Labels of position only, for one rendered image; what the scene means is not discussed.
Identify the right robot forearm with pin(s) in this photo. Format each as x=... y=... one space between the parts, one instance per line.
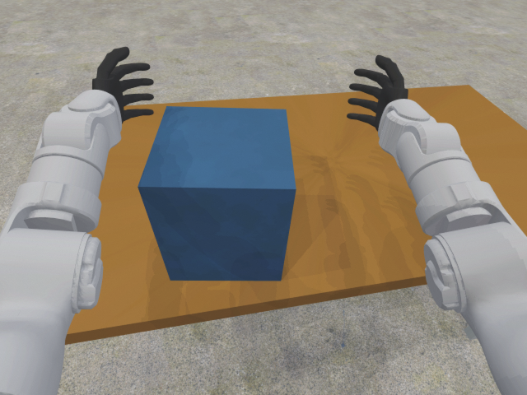
x=448 y=192

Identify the robot left hand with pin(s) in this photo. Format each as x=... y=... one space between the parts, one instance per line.
x=108 y=80

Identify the left robot upper arm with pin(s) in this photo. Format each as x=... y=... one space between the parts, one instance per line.
x=46 y=277

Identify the left robot forearm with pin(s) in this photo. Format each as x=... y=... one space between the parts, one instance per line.
x=63 y=186

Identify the carton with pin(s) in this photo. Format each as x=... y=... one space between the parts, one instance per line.
x=219 y=188

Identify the robot right hand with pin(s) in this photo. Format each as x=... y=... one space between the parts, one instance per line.
x=392 y=89

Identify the table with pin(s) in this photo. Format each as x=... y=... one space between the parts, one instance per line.
x=354 y=230

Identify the right robot upper arm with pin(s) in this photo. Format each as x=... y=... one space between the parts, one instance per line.
x=481 y=272

